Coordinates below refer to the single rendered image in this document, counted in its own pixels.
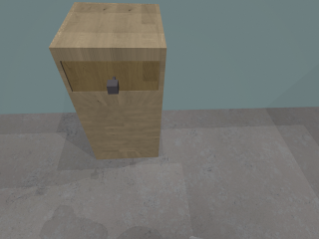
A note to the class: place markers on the handle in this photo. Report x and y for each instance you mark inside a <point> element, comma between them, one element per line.
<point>113,86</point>

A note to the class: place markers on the cabinet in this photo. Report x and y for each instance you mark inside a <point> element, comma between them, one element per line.
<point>127,124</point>

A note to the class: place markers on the drawer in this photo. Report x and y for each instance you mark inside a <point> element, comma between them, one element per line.
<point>93,76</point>

